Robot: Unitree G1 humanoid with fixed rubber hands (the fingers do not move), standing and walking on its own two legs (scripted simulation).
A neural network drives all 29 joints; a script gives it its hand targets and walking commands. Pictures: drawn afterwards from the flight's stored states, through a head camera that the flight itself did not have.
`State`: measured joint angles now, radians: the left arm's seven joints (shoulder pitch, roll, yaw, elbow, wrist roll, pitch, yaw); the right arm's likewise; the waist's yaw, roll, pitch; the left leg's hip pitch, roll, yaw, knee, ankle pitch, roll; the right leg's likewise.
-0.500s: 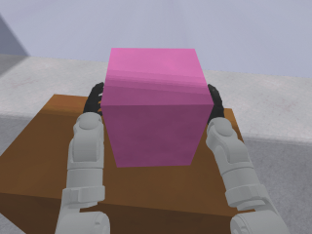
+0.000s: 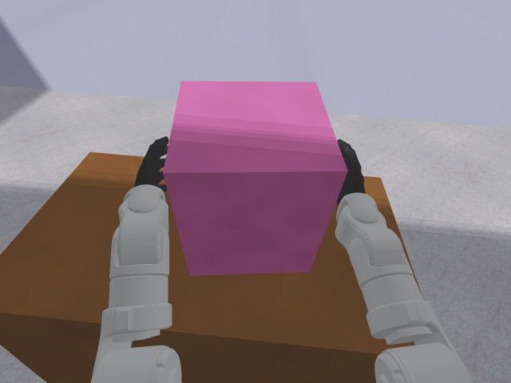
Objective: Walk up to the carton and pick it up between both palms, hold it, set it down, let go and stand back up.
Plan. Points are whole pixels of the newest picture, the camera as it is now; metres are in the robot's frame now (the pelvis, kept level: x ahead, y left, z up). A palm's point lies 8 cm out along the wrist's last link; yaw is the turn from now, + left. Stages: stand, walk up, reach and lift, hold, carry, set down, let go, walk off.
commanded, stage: hold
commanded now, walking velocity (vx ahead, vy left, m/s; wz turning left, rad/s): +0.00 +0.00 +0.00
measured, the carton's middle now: (250, 183) +0.39 +0.01 +0.15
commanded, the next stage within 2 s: none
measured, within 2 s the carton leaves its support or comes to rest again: neither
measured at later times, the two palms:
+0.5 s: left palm (152, 186) +0.36 +0.15 +0.18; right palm (352, 190) +0.35 -0.15 +0.17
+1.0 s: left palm (150, 188) +0.36 +0.16 +0.17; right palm (349, 193) +0.35 -0.14 +0.17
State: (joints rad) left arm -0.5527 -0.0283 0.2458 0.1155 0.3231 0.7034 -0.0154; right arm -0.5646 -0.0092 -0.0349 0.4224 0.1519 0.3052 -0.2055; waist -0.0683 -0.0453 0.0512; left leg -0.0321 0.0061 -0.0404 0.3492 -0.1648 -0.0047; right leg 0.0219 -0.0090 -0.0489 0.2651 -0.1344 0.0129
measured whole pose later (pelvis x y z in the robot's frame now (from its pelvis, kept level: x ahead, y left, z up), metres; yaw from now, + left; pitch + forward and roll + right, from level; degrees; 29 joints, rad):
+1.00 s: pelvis +0.00 +0.00 +0.00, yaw +0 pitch -8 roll -1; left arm -0.57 -0.02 0.24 0.15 0.31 0.69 -0.01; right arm -0.57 -0.02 -0.04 0.43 0.15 0.29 -0.21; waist -0.06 -0.04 0.05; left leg -0.04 0.00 -0.03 0.35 -0.16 0.00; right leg 0.01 -0.01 -0.04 0.27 -0.13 0.02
